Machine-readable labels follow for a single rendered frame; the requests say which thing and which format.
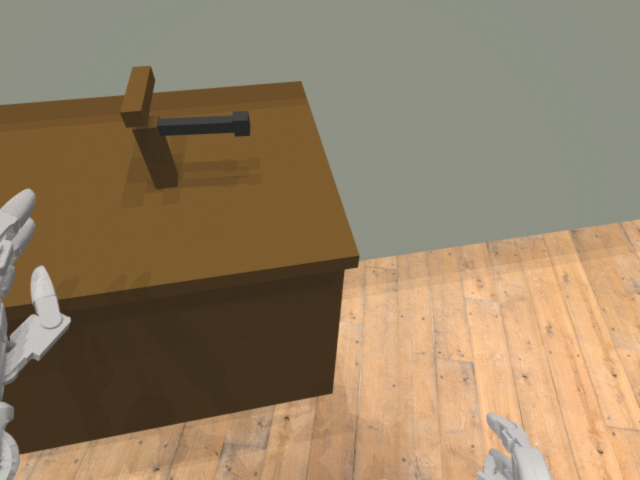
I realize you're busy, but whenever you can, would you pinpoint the counter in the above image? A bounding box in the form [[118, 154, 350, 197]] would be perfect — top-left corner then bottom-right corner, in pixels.
[[0, 66, 360, 454]]

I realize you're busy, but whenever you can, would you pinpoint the robot left forearm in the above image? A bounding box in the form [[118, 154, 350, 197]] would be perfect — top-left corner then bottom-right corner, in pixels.
[[0, 402, 20, 480]]

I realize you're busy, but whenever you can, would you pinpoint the robot right hand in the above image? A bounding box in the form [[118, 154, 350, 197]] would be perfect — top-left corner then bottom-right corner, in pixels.
[[477, 412, 553, 480]]

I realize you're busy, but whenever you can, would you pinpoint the tap lever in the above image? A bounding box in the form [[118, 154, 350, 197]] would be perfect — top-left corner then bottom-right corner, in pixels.
[[157, 111, 250, 137]]

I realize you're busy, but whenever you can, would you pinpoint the robot left hand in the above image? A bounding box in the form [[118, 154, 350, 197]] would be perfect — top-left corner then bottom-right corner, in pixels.
[[0, 189, 71, 402]]

